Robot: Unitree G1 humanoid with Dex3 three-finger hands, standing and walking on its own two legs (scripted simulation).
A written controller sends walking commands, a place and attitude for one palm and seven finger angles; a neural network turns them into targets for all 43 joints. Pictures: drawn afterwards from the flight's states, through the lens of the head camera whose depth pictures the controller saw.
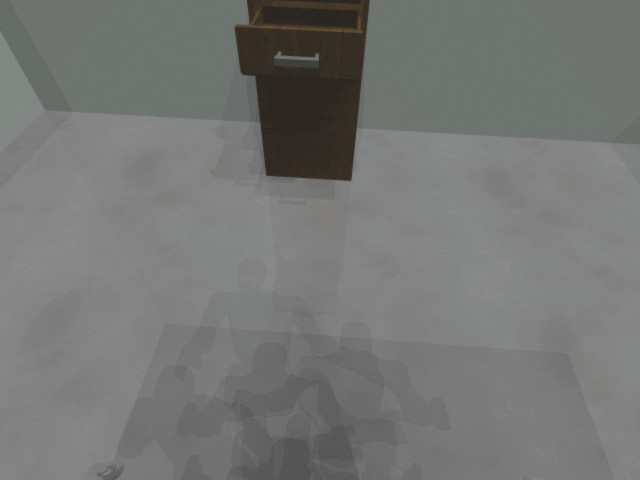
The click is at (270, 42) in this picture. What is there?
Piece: drawer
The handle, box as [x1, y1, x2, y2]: [274, 52, 318, 67]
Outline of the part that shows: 274,57 274,65 318,67 318,54 316,53 314,57 281,56 281,52 278,52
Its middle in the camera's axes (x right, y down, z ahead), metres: -0.07 -0.54 +1.16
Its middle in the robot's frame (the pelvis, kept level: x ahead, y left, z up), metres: +1.23 +0.14 -0.03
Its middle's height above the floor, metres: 0.73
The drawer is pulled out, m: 0.30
